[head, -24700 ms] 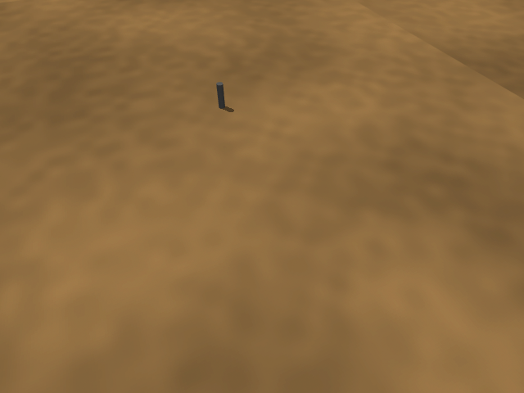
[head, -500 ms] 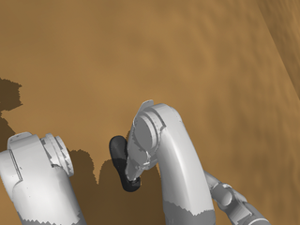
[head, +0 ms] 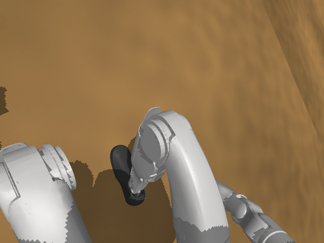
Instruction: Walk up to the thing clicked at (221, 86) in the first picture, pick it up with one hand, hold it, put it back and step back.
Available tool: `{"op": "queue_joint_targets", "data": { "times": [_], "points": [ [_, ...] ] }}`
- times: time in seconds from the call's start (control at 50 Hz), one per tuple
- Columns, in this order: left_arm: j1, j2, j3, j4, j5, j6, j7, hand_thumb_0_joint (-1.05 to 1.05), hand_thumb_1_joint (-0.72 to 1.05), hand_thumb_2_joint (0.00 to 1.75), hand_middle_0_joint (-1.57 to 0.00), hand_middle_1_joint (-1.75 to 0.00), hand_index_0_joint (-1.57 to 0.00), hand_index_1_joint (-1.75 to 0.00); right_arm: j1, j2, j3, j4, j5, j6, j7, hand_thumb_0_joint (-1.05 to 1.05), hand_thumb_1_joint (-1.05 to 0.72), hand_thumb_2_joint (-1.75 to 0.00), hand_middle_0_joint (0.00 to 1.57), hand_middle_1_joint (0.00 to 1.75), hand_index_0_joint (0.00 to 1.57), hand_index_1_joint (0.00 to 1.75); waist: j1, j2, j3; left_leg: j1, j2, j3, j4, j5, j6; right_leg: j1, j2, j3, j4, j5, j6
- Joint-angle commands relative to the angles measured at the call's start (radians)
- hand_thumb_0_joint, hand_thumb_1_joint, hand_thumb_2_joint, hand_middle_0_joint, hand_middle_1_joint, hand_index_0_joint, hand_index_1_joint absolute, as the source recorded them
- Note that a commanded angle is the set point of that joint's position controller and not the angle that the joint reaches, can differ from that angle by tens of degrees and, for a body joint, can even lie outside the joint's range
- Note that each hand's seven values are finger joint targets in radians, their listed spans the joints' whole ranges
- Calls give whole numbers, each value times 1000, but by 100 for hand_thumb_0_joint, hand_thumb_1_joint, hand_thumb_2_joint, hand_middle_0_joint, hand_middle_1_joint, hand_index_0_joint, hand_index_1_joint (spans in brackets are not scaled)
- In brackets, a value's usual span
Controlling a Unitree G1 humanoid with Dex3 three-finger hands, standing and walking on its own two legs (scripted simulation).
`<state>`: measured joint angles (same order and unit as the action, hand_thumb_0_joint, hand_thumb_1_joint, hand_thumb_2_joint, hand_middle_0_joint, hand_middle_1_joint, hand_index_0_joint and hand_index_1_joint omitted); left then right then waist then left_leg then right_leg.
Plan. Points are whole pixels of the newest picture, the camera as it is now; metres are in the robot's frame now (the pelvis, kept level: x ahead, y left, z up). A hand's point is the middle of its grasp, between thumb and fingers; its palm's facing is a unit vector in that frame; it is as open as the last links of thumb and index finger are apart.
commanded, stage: loosen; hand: left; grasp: from the side
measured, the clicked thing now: out of the picture +0.48 +0.28 -0.21
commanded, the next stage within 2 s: open in 0.14 s
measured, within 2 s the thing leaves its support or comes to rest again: rests again in 0.16 s
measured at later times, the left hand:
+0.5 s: hand out of the picture +0.48 +0.26 -0.16, palm faces +0.25 -0.97 -0.01, open 9.1 cm
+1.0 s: hand out of the picture +0.48 +0.33 -0.10, palm faces +0.25 -0.96 -0.10, open 14.5 cm
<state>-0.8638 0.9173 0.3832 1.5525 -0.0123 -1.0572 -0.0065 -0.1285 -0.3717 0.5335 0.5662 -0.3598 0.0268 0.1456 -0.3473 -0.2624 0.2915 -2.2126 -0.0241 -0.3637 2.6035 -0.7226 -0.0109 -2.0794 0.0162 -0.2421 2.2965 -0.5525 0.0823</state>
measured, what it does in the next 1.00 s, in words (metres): stands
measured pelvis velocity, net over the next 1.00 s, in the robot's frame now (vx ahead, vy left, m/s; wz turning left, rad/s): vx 0.00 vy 0.00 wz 0.03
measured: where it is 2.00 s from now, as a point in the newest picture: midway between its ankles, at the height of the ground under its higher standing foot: (94, 212)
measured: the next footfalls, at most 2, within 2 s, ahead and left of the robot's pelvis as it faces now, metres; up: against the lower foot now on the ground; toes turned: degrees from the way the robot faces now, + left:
none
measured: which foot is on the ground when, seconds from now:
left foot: down 0.00-1.00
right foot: down 0.00-1.00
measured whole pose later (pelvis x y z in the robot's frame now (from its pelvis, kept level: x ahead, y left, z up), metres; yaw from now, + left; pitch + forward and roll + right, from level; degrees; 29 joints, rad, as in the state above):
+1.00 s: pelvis +0.00 +0.00 +0.01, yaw +2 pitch +21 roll -17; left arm -0.83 0.93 0.42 1.34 -0.05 -0.83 -0.18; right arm -0.03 -0.37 0.43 0.58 -0.25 0.10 0.11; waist -0.30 -0.15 0.18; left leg -2.23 -0.01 -0.29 2.54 -0.71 0.02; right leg -2.10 0.00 -0.19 2.27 -0.56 0.07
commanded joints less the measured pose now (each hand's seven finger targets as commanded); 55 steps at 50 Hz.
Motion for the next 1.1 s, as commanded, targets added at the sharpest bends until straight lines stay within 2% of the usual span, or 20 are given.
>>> {"op": "queue_joint_targets", "data": {
  "times": [0.0,0.06,0.2,0.32,0.44,0.5,0.56,0.66,0.72,0.76,0.82,0.86,0.88,0.9,0.96,0.98,1.0,1.02,1.04,1.08],
  "points": [
    [-299,104,3,-161,-12,-98,0,0,36,79,-112,-101,-113,-99,73,-370,-110,9,-7,19,-21,0,-90,-89,20,30,20,30,-150,644,-566,459,68,71,-354,178,-25,310,50,-101,-128,178,-80],
    [-291,98,-15,-159,-2,-95,-5,0,29,75,-109,-97,-110,-95,64,-365,-109,10,-7,20,-23,0,-90,-89,20,30,20,30,-150,631,-541,433,68,76,-350,159,-20,303,50,-98,-132,168,-80],
    [-293,95,-2,-151,-17,-91,1,0,22,64,-99,-85,-100,-83,75,-371,-105,7,-6,27,-22,0,-90,-89,20,30,20,30,-156,617,-562,445,66,68,-352,180,-19,321,50,-101,-137,183,-78],
    [-269,80,-16,-119,-6,-82,-6,0,4,52,-72,-61,-71,-61,71,-364,-106,7,-3,29,-24,0,-90,-90,20,30,20,30,-155,597,-527,425,67,66,-361,140,-17,294,50,-105,-145,151,-79],
    [-280,88,-4,-117,-19,-81,-5,0,-11,45,-64,-53,-63,-53,64,-364,-104,-2,0,28,-25,0,-91,-90,20,30,20,30,-148,576,-527,399,63,72,-358,120,-10,302,53,-102,-154,138,-78],
    [-281,95,-6,-124,-17,-82,-9,0,-12,40,-57,-47,-57,-47,62,-362,-103,-3,-1,25,-26,0,-91,-90,20,30,20,30,-150,577,-538,401,63,76,-354,125,-9,308,54,-101,-156,140,-79],
    [-267,91,-4,-123,-17,-86,-13,0,-3,40,-44,-38,-43,-38,76,-364,-103,4,-3,26,-28,0,-88,-90,20,30,20,30,-149,590,-553,426,64,73,-354,157,-13,318,53,-104,-152,164,-79],
    [-305,214,56,-246,-9,-81,-16,0,-10,33,-33,-29,-32,-29,83,-363,-109,6,5,38,-34,0,-89,-90,20,30,20,30,-105,675,-584,455,71,87,-367,166,-18,321,48,-87,-142,160,-85],
    [-291,304,145,-357,-9,-54,-21,0,-16,27,-29,-23,-28,-23,105,-367,-133,4,14,53,-40,0,-90,-90,20,30,20,30,-60,735,-662,508,78,100,-377,221,-26,340,42,-74,-130,183,-88],
    [-267,310,170,-420,-10,-24,-38,0,-18,24,-27,-20,-25,-20,122,-367,-154,3,22,66,-43,0,-91,-90,20,30,20,30,-40,799,-718,577,83,96,-401,271,-38,324,37,-69,-117,196,-94],
    [-236,264,148,-461,-5,50,-86,0,-23,22,-28,-20,-27,-21,152,-352,-189,2,48,80,-51,0,-91,-90,20,30,20,30,-30,809,-755,566,82,114,-427,272,-35,317,31,-52,-124,197,-99],
    [-186,135,58,-383,-15,118,-136,0,-22,21,-29,-21,-28,-22,176,-334,-200,16,70,85,-55,0,-91,-90,20,30,20,30,-58,733,-694,478,77,128,-423,224,-20,292,31,-48,-142,175,-98],
    [-177,111,41,-361,-22,145,-154,0,-22,22,-29,-21,-28,-21,177,-331,-207,11,83,83,-57,0,-90,-90,20,30,20,30,-66,676,-647,412,74,130,-423,169,-10,264,32,-48,-152,139,-98],
    [-143,42,-15,-286,-30,178,-179,0,-23,21,-28,-21,-28,-21,166,-326,-207,-4,98,81,-60,0,-89,-90,20,30,20,30,-82,610,-596,352,70,131,-427,114,2,252,29,-47,-168,105,-95],
    [-192,73,8,-334,-55,219,-209,0,-37,10,-15,-10,-15,-9,184,-332,-234,-17,127,79,-67,0,-84,-90,20,30,20,30,-61,511,-600,308,63,126,-422,49,21,235,26,-43,-192,64,-89],
    [-224,231,63,-369,90,266,-150,0,-45,9,-9,-9,-8,-9,234,-296,-286,13,146,96,-63,0,-92,-92,20,30,20,30,25,624,-704,417,61,152,-470,101,5,214,22,-25,-193,72,-99],
    [-240,136,11,-354,90,303,-141,0,-53,9,-9,-9,-8,-10,252,-282,-289,9,155,107,-56,0,-97,-93,20,30,20,30,-4,638,-720,431,66,149,-473,122,1,196,22,-24,-179,85,-101],
    [-269,107,-2,-375,90,325,-142,0,-58,9,-9,-10,-8,-10,267,-278,-300,10,166,111,-54,0,-96,-92,20,30,20,30,-7,626,-739,443,65,147,-479,119,2,180,20,-24,-179,79,-103],
    [-272,157,36,-410,103,346,-132,0,-60,11,-9,-9,-8,-11,283,-277,-310,8,175,121,-53,0,-96,-93,20,30,20,30,6,646,-782,464,63,153,-479,145,0,193,17,-17,-177,99,-103],
    [-299,279,110,-484,136,397,-106,0,-61,11,-10,-9,-8,-11,305,-261,-329,0,192,135,-55,0,-98,-93,20,30,20,30,60,699,-885,502,58,183,-489,187,-1,224,13,16,-174,108,-107]
  ]
}}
